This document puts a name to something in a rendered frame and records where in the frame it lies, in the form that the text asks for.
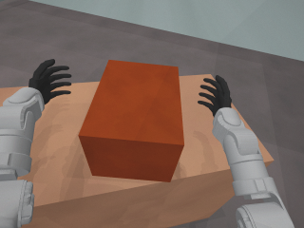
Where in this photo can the carton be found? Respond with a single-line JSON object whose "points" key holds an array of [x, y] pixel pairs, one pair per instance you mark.
{"points": [[133, 128]]}

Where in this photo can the robot right hand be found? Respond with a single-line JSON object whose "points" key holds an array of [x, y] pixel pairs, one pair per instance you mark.
{"points": [[221, 94]]}

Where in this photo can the robot left forearm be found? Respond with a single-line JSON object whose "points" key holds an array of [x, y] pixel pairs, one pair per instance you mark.
{"points": [[18, 116]]}

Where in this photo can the right robot upper arm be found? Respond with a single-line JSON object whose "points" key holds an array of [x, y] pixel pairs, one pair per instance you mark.
{"points": [[262, 215]]}

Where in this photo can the left robot upper arm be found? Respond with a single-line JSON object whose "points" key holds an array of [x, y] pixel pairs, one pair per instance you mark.
{"points": [[16, 203]]}

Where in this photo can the pedestal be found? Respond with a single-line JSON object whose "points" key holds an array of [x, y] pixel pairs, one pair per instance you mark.
{"points": [[66, 195]]}

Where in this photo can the robot right forearm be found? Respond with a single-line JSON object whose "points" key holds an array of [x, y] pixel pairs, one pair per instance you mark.
{"points": [[240, 145]]}

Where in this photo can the robot left hand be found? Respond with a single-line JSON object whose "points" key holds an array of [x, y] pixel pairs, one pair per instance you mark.
{"points": [[42, 80]]}

